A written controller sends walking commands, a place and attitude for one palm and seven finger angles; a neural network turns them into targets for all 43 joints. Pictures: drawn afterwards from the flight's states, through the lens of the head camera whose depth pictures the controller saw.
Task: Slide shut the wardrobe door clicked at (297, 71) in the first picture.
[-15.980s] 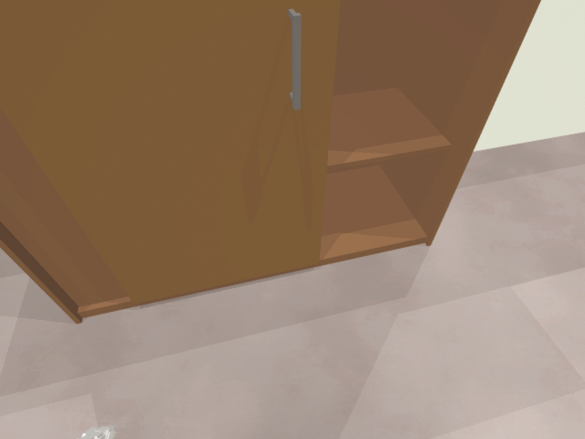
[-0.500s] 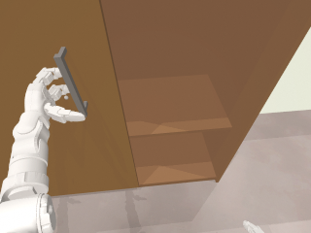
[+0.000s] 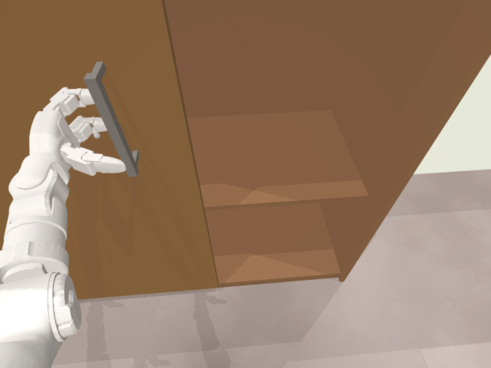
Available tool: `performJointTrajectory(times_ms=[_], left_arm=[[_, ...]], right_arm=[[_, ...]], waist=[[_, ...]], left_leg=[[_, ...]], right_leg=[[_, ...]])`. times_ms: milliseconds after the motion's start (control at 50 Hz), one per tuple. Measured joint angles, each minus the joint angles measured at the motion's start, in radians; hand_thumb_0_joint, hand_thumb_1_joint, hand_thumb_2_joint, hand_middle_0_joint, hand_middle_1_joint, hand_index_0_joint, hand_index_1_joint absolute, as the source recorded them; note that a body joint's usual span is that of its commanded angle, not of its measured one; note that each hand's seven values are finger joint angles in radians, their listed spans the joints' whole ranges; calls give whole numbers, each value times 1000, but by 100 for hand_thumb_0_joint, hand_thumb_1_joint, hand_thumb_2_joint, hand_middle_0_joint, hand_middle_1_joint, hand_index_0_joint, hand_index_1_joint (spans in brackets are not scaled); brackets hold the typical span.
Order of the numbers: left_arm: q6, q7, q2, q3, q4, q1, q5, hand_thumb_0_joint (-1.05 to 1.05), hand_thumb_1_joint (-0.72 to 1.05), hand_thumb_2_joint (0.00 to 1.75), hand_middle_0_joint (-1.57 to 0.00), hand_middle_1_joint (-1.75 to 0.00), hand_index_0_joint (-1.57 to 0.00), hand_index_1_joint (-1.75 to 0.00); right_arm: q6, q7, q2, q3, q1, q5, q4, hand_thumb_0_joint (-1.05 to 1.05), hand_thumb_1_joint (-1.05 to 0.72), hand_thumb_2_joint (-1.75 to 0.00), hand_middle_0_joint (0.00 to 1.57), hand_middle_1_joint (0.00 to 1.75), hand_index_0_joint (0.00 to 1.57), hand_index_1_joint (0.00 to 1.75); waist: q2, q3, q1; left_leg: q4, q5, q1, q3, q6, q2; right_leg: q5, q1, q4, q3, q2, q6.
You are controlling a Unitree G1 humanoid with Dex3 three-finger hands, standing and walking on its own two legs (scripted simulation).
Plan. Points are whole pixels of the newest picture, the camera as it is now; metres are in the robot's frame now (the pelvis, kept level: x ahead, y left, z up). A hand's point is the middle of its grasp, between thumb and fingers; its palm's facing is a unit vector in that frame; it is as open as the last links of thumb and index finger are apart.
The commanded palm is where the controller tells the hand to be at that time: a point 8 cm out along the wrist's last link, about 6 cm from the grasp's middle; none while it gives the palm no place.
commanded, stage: slide the fingers in behind the handle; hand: left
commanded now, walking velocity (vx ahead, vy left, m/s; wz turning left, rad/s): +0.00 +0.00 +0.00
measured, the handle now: (117, 125) +0.48 +0.22 +0.15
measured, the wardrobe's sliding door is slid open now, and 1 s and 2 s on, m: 0.50 0.50 0.50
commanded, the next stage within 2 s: grip the handle and tug to test in 1.74 s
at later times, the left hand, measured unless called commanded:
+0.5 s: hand (106, 141) +0.43 +0.22 +0.16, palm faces +0.10 -1.00 -0.02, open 14.0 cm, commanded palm +0.40 +0.27 +0.15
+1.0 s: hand (124, 140) +0.43 +0.19 +0.16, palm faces +0.10 -0.99 -0.02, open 14.0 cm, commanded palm +0.40 +0.24 +0.15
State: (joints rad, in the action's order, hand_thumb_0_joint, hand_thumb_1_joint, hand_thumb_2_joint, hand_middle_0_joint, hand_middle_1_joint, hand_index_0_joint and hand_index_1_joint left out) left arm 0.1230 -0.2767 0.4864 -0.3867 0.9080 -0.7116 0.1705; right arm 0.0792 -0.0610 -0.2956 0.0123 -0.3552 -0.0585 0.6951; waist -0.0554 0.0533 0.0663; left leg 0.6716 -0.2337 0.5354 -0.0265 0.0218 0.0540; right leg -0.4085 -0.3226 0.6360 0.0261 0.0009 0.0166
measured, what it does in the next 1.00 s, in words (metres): stands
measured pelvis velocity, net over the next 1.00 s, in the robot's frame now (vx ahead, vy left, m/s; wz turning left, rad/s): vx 0.01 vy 0.00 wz -0.01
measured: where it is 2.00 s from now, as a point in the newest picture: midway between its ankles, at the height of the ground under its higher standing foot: outside the picture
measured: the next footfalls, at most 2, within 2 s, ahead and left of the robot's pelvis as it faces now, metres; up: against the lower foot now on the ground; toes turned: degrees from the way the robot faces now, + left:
none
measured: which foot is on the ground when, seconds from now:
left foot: down 0.00-1.00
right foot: down 0.00-1.00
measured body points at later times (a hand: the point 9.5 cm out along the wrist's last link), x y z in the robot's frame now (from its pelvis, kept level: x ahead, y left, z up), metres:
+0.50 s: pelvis +0.00 +0.01 +0.00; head +0.02 +0.00 +0.45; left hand +0.42 +0.27 +0.16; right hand +0.09 -0.26 -0.11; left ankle +0.06 +0.13 -0.72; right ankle -0.05 -0.13 -0.72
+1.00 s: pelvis +0.01 +0.00 +0.00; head +0.02 -0.02 +0.45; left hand +0.42 +0.25 +0.16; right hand +0.11 -0.26 -0.11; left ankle +0.06 +0.13 -0.72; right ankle -0.05 -0.13 -0.72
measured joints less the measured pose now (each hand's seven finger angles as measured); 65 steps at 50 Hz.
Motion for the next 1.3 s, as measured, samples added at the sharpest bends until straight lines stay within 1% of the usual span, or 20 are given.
performJointTrajectory(times_ms=[80, 240, 340, 420, 480, 560, 720, 800, 860, 960, 1060, 1140, 1200, 1300], left_arm=[[2, 7, 2, 0, -8, 11, 5, -1, -50, 30, -37, -125, -36, -123], [-1, 27, -14, 4, -37, 27, 7, -1, -50, 30, -34, -123, -33, -121], [-16, 46, -36, 28, -67, 38, 8, -1, -50, 30, -33, -122, -31, -120], [-26, 58, -56, 22, -87, 56, 3, -1, -50, 30, -32, -121, -30, -120], [-24, 69, -67, 19, -123, 80, 0, -1, -50, 30, -31, -121, -30, -120], [-29, 75, -79, 25, -159, 99, 7, -1, -50, 30, -31, -120, -30, -120], [-66, 90, -106, 55, -221, 126, 17, -1, -50, 30, -30, -120, -30, -120], [-76, 107, -127, 76, -236, 126, 14, -1, -50, 30, -30, -120, -30, -120], [-79, 119, -140, 77, -249, 132, 11, -1, -50, 30, -30, -120, -30, -120], [-81, 130, -140, 68, -239, 129, 7, -1, -50, 30, -30, -120, -30, -120], [-78, 126, -131, 61, -231, 130, 9, -1, -50, 30, -30, -120, -30, -120], [-76, 126, -137, 77, -246, 135, 13, -1, -50, 30, -30, -120, -30, -120], [-77, 141, -151, 78, -246, 130, 21, -1, -50, 30, -30, -120, -29, -120], [-78, 161, -154, 89, -239, 115, 9, -1, -50, 30, -30, -120, -28, -120]], right_arm=[[-3, 2, 1, -2, -12, -2, -5, 1, -90, -90, 20, 30, 20, 30], [0, 5, 10, 2, -12, -4, -15, 1, -90, -90, 20, 30, 20, 30], [8, 7, 16, 4, 0, -5, -19, 1, -90, -90, 20, 30, 20, 30], [12, 8, 21, 8, 16, -1, -24, 1, -90, -90, 20, 30, 20, 30], [17, 9, 24, 8, 24, 0, -33, 1, -90, -90, 20, 30, 20, 30], [20, 9, 26, 8, 30, -1, -37, 1, -90, -90, 20, 30, 20, 30], [20, 10, 25, 4, 40, -3, -38, 1, -90, -90, 20, 30, 20, 30], [19, 10, 26, 3, 49, -3, -33, 1, -90, -90, 20, 30, 20, 30], [16, 12, 27, 4, 56, 0, -31, 1, -90, -90, 20, 30, 20, 30], [10, 11, 30, 6, 59, 2, -32, 1, -90, -90, 20, 30, 20, 30], [7, 11, 29, 4, 50, 1, -31, 1, -90, -90, 20, 30, 20, 30], [7, 12, 24, -4, 38, -1, -27, 1, -90, -90, 20, 30, 20, 30], [6, 13, 22, -6, 35, -3, -19, 1, -90, -90, 20, 30, 20, 30], [6, 15, 22, -9, 38, -2, -12, 1, -90, -90, 20, 30, 20, 30]], waist=[[-2, 2, 6], [-1, 2, 7], [-2, 2, 0], [1, 4, 1], [1, 3, 1], [2, 3, -4], [-2, 6, -18], [-3, 3, -22], [-5, 3, -21], [-5, 3, -15], [-7, 2, -13], [-11, 2, -18], [-10, 3, -21], [-9, 0, -25]], left_leg=[[1, 0, 2, 4, -2, 2], [3, 1, 5, 9, -6, 0], [2, 2, 2, 10, -7, -2], [0, 0, -3, 14, -8, -2], [-1, -3, -12, 17, -8, 0], [-4, -7, -25, 18, -7, 0], [-11, -9, -41, 15, -5, -5], [-13, -9, -45, 11, -3, -7], [-17, -8, -49, 12, -1, -6], [-23, -7, -55, 14, 2, -2], [-27, -7, -60, 13, 6, 1], [-28, -7, -62, 10, 8, 1], [-28, -7, -61, 8, 8, -1], [-25, -6, -55, 3, 9, -3]], right_leg=[[3, -3, -1, -5, -1, 2], [5, -8, 2, -10, 1, 6], [6, -5, 0, -10, 4, 8], [7, 0, -3, -14, 4, 8], [6, 8, -7, -17, 3, 8], [4, 22, -12, -18, 4, 8], [-1, 40, -19, -14, 7, 6], [-3, 45, -19, -9, 8, 4], [-3, 46, -19, -10, 8, 3], [-5, 48, -18, -13, 5, -1], [-6, 51, -19, -13, 2, -5], [-7, 54, -20, -10, 1, -7], [-9, 54, -19, -7, 2, -7], [-11, 48, -13, -3, 3, -9]])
